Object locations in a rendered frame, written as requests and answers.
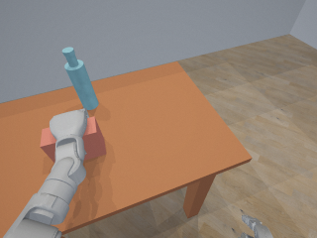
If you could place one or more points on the left robot hand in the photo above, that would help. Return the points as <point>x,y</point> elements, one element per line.
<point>69,123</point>

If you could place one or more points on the robot left forearm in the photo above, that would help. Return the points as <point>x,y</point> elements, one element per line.
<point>50,204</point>

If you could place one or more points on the robot left upper arm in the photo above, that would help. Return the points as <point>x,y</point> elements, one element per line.
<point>29,228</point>

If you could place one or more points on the sponge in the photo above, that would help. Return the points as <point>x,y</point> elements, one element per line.
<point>93,140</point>

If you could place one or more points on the right robot hand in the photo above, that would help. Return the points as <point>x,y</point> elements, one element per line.
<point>260,230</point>

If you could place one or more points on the table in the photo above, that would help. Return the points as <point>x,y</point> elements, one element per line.
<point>160,132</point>

